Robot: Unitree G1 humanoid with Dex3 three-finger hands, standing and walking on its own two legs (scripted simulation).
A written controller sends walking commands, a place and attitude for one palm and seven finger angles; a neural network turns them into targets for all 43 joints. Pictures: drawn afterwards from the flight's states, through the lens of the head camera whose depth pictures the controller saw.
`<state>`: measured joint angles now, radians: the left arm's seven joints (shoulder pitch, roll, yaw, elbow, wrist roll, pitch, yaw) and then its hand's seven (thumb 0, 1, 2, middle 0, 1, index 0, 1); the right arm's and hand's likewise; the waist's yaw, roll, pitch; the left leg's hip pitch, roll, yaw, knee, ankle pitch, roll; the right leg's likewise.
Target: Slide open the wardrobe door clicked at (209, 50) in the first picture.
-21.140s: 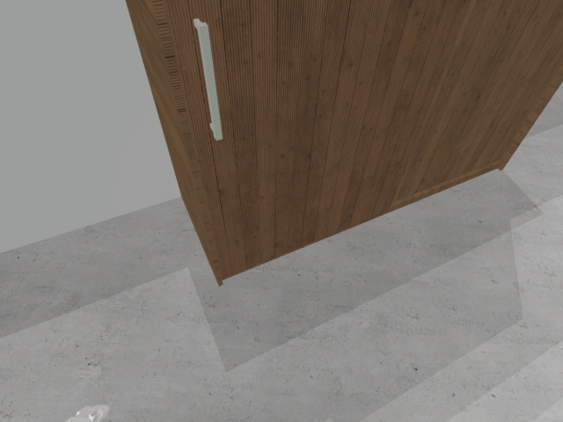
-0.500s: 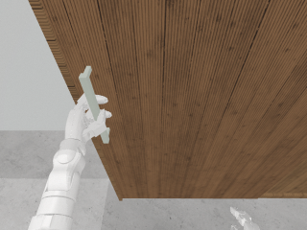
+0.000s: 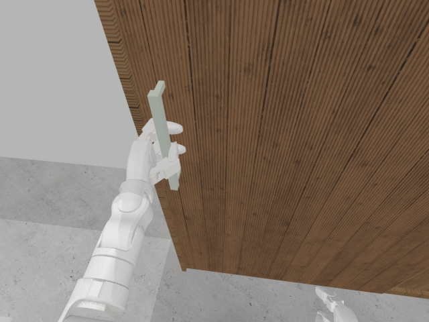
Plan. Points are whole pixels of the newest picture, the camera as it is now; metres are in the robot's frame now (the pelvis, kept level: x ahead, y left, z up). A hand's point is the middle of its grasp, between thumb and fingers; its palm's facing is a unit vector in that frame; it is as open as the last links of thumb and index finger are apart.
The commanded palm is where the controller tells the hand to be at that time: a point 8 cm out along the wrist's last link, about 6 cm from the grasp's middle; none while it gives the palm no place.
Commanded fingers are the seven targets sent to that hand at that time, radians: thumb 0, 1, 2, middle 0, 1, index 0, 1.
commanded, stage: tug the door sideways, standing still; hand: left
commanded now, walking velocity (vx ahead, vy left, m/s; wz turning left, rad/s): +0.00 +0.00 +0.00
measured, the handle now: (168, 142) +0.42 +0.13 +0.11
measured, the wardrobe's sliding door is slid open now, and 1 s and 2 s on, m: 0.00 0.06 0.19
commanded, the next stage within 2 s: step sideways, sliding the door along in 0.34 s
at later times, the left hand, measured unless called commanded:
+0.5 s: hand (192, 164) +0.36 +0.07 +0.12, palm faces -0.05 -1.00 -0.06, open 5.6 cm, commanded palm +0.35 +0.11 +0.12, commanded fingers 0.00 0.90 0.90 -0.45 -1.40 -0.45 -1.40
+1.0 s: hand (205, 163) +0.37 +0.05 +0.11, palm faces +0.08 -0.99 -0.07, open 5.5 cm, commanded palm +0.35 +0.06 +0.12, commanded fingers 0.00 0.90 0.90 -0.45 -1.40 -0.45 -1.40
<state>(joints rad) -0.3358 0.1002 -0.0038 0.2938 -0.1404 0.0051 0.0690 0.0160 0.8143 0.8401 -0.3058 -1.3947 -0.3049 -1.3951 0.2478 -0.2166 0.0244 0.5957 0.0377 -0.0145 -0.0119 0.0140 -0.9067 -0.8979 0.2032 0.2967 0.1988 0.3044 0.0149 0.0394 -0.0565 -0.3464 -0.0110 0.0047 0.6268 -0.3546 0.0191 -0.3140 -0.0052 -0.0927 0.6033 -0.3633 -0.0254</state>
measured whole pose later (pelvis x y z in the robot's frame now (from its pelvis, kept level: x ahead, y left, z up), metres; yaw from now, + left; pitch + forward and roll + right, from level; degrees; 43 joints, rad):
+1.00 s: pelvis -0.02 -0.07 +0.00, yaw -1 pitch -1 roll +1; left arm -0.43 0.16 0.01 0.32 -0.07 -0.10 0.12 0.00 0.77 0.87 -0.45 -1.39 -0.33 -1.40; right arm 0.18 -0.23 -0.02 0.66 0.01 0.03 -0.09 0.02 -0.91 -0.90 0.20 0.30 0.20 0.30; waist 0.05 -0.02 0.14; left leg -0.38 0.04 0.10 0.81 -0.39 -0.01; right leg -0.27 0.05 -0.11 0.58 -0.30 -0.11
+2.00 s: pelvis +0.05 -0.35 +0.00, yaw -1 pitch -1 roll +0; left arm -0.11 0.22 0.27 -0.04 -0.11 -0.09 0.21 -0.04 0.76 0.84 -0.44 -1.40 -0.16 -1.43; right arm 0.06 -0.21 -0.02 0.59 0.04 -0.13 -0.01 0.02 -0.91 -0.90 0.20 0.30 0.20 0.30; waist 0.09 0.06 0.26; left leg -0.35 0.14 -0.02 0.96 -0.61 -0.06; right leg -0.32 -0.03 -0.07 0.59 -0.25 -0.02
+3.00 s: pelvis -0.02 -0.61 -0.01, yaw -6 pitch -2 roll -2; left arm -0.15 0.19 0.04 -0.02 -0.05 -0.07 0.13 -0.01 0.79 0.84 -0.43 -1.39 -0.23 -1.39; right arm 0.18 -0.18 0.00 0.56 0.03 -0.08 -0.01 0.01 -0.90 -0.90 0.21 0.30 0.20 0.30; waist 0.06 0.05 0.16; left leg -0.31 0.30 0.03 0.64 -0.31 -0.11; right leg -0.27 -0.03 -0.06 0.57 -0.26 0.05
